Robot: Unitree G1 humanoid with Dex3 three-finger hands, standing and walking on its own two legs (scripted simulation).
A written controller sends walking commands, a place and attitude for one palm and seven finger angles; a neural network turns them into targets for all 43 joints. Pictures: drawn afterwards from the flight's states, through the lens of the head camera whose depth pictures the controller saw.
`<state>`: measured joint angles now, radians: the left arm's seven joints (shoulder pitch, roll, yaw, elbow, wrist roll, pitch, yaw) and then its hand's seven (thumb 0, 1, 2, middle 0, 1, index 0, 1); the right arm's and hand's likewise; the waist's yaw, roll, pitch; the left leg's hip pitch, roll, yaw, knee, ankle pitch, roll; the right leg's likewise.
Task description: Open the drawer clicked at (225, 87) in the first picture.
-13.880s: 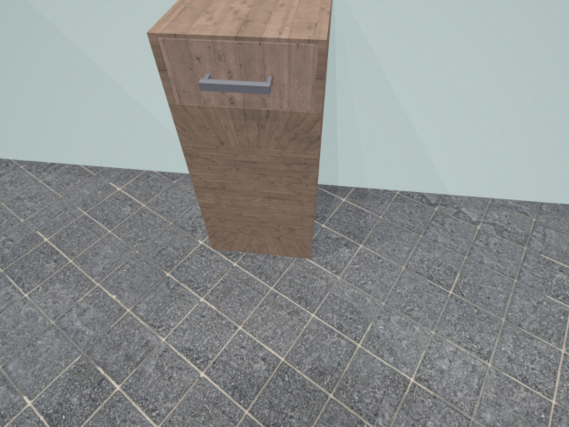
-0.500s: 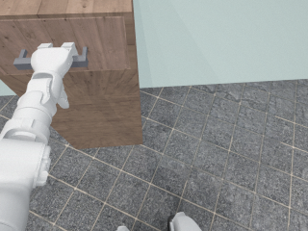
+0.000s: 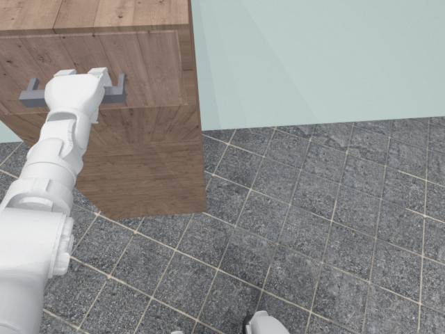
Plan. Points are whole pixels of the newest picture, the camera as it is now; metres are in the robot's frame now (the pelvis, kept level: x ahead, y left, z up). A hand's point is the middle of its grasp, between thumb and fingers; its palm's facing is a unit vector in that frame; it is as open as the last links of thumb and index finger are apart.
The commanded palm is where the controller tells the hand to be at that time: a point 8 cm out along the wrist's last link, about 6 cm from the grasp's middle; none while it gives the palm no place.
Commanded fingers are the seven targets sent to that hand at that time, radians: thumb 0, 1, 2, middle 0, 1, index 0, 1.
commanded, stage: close the thumb around the handle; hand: left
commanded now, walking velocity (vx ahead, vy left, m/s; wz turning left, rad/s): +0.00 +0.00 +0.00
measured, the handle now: (76, 88) +0.56 +0.24 +0.08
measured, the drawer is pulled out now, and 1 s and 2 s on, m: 0.00 0.01 0.01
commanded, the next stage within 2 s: pull the drawer open in 0.08 s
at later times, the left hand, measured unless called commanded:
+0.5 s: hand (89, 119) +0.51 +0.21 +0.05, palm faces -0.03 -0.03 -1.00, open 5.5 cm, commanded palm +0.46 +0.22 +0.10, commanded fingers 0.00 0.90 0.90 -0.40 -1.35 -0.40 -1.35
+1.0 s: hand (85, 118) +0.51 +0.22 +0.05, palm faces -0.06 +0.00 -1.00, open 5.5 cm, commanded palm +0.50 +0.22 +0.10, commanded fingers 0.00 0.90 0.90 -0.40 -1.35 -0.40 -1.35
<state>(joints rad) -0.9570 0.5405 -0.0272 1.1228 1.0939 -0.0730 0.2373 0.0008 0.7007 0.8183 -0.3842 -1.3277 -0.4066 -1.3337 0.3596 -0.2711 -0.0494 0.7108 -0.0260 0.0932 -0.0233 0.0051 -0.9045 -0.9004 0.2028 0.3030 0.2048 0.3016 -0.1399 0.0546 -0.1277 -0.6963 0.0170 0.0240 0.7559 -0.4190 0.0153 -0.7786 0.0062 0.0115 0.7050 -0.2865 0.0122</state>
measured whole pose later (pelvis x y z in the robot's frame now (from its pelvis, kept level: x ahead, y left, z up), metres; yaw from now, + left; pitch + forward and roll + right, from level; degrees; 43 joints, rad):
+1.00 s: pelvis -0.01 +0.00 +0.00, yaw +1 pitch +21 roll -1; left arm -0.98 0.54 -0.05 1.14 1.10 -0.07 0.26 0.01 0.76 0.81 -0.37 -1.35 -0.38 -1.35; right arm 0.35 -0.27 -0.06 0.72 -0.03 0.09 -0.02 0.00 -0.90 -0.90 0.20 0.30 0.20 0.30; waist -0.14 0.05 -0.12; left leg -0.71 0.01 0.00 0.77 -0.42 0.01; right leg -0.79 0.00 0.00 0.71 -0.29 0.01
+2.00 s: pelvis +0.02 +0.00 +0.00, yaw +2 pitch +20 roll -1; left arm -0.90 0.47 -0.09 1.02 1.09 -0.07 0.26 0.01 0.78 0.83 -0.38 -1.35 -0.39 -1.35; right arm 0.30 -0.26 -0.07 0.70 -0.03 0.10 -0.01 0.00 -0.90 -0.90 0.20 0.30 0.20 0.30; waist -0.08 0.05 -0.13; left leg -0.66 0.00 -0.01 0.75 -0.42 0.02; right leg -0.73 -0.01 -0.01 0.69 -0.32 0.02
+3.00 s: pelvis +0.03 +0.02 +0.01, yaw -1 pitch +17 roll -1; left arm -0.52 0.43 -0.07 0.62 1.04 0.03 0.23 0.03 0.78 0.81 -0.29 -1.35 -0.38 -1.35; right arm 0.27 -0.26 -0.06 0.63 0.00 0.12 0.01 0.01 -0.91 -0.90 0.20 0.30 0.20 0.30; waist -0.05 0.06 -0.15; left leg -0.52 0.00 0.05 0.68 -0.42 0.03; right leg -0.61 0.00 0.04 0.62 -0.30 0.03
